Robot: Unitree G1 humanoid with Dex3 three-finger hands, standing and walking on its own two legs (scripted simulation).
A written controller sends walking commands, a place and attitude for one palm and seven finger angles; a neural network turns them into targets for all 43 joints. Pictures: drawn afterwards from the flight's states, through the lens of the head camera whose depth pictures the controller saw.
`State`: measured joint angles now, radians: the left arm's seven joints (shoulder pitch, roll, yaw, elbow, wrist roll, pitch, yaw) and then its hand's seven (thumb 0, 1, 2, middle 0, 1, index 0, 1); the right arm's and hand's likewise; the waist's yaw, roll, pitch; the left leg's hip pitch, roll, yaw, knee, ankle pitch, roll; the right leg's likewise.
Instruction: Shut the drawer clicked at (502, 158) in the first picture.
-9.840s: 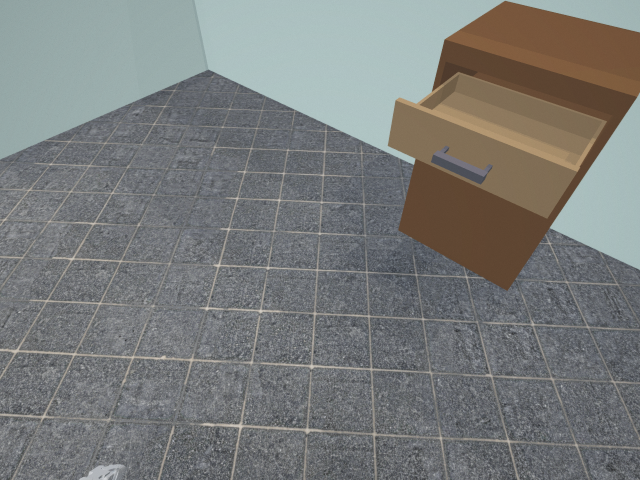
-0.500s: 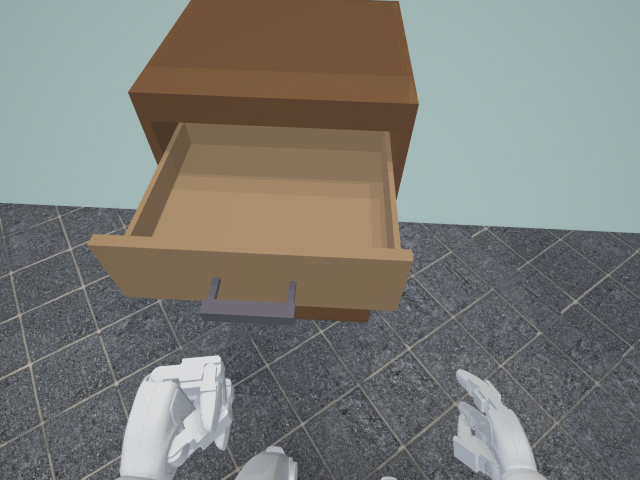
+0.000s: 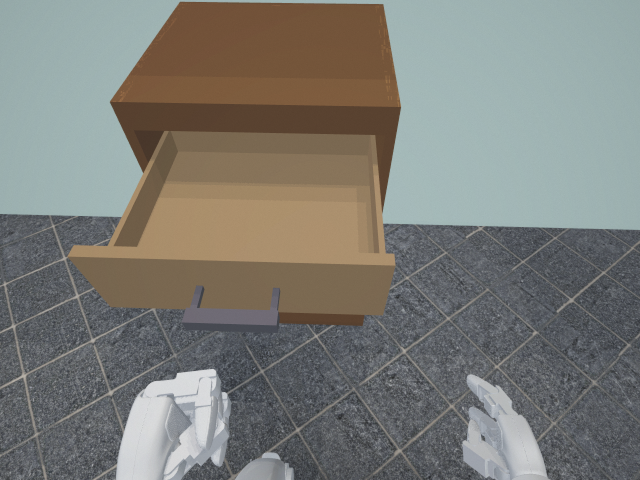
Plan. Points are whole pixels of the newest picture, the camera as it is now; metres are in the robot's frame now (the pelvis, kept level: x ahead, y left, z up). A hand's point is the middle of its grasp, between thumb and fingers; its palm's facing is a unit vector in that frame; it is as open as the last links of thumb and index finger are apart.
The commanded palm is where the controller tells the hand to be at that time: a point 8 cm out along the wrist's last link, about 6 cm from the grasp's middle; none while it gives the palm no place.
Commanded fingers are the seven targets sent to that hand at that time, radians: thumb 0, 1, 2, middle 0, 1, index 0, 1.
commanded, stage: bring the fist close to the handle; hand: left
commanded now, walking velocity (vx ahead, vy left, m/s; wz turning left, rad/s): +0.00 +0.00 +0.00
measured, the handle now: (234, 306) +0.36 +0.14 -0.02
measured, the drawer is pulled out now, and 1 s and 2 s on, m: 0.28 0.28 0.26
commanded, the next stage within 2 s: push the drawer shut in 1.40 s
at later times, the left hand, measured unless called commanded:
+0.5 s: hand (241, 402) +0.21 +0.10 +0.03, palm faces -0.03 -1.00 -0.01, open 3.3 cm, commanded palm +0.19 +0.16 +0.03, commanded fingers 0.00 0.90 0.90 -1.40 -1.60 -1.40 -1.60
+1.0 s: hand (256, 381) +0.25 +0.10 -0.02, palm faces -0.05 -1.00 -0.02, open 3.3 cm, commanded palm +0.24 +0.15 -0.02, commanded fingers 0.00 0.90 0.90 -1.40 -1.60 -1.40 -1.60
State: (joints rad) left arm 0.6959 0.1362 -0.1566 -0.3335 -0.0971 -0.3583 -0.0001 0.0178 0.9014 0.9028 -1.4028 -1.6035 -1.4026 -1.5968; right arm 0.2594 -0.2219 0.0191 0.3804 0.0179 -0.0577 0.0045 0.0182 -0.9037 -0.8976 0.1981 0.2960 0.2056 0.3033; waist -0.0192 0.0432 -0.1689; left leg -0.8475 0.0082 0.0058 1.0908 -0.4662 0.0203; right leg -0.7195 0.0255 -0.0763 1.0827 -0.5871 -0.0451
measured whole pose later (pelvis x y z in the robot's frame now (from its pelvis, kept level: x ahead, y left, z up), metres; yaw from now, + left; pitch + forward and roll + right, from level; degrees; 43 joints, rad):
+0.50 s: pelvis +0.00 -0.01 -0.02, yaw +0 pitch +17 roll -1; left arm 0.51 0.13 -0.09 -0.11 -0.10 -0.43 -0.02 0.02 0.90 0.90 -1.40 -1.60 -1.40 -1.60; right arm 0.24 -0.23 0.01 0.44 0.00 -0.05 0.00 0.02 -0.90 -0.90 0.20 0.30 0.21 0.30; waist -0.04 0.03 -0.19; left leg -0.97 0.02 0.00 1.17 -0.49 0.00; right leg -0.85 0.03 -0.08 1.17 -0.62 -0.06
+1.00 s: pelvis -0.01 +0.00 -0.05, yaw -1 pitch +21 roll -2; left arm 0.23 0.12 -0.12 0.09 -0.06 -0.47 0.06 0.02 0.90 0.90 -1.40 -1.60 -1.40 -1.60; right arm 0.19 -0.22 0.03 0.47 -0.02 -0.02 0.03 0.02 -0.90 -0.90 0.20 0.30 0.21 0.30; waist -0.03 0.03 -0.21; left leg -1.17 0.02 0.00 1.31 -0.52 0.02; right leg -1.04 0.03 -0.09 1.31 -0.66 -0.05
